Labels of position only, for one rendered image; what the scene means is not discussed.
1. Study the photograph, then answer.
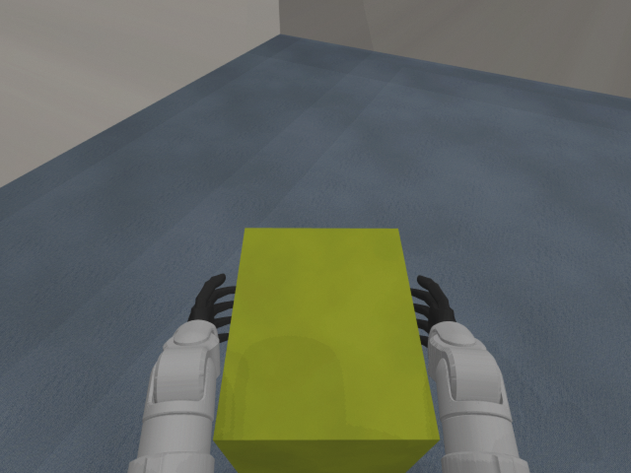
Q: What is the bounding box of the robot left hand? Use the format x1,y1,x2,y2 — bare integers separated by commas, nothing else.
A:
187,274,236,343

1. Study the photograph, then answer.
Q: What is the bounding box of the right robot forearm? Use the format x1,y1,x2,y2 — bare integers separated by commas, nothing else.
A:
428,321,530,473

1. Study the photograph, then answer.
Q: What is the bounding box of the robot right hand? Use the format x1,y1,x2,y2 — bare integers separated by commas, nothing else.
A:
410,275,456,348

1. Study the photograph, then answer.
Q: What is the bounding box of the left robot forearm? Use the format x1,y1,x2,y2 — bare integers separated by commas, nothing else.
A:
127,320,221,473

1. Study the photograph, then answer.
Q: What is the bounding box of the carton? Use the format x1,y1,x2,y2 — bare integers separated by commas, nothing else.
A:
213,228,440,473

